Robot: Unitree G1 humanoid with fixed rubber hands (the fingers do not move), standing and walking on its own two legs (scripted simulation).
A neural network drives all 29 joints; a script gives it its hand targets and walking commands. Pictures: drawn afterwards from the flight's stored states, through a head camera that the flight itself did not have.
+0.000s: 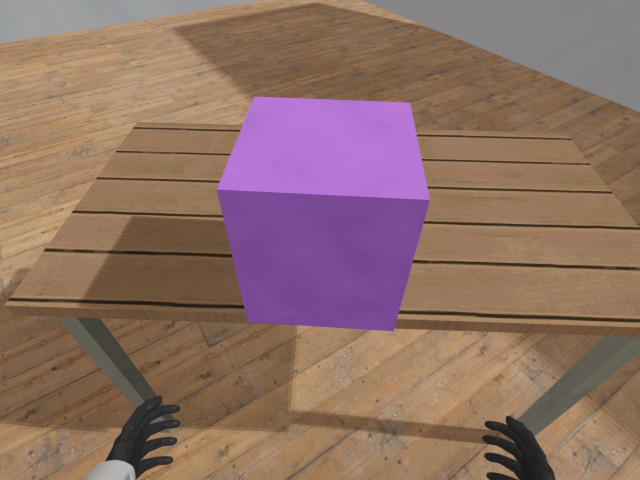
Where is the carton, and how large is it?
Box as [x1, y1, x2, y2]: [217, 97, 429, 330]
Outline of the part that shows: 254,97 217,187 218,197 247,320 253,322 393,330 429,201 409,103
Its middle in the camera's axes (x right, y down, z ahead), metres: +0.01 -0.03 +0.59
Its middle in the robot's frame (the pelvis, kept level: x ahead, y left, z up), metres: +0.48 +0.05 +0.07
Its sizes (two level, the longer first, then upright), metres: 0.232 0.222 0.270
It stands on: a table, 0.72 m high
